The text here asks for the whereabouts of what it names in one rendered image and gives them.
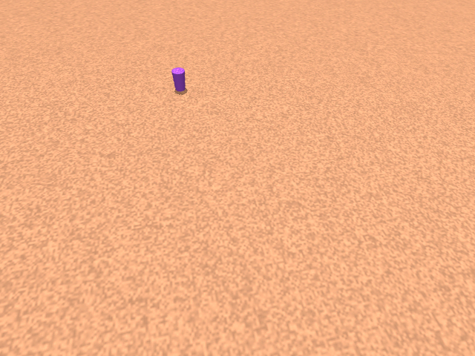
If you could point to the cup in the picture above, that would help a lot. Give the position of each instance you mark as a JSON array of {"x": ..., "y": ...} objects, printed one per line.
[{"x": 178, "y": 74}]

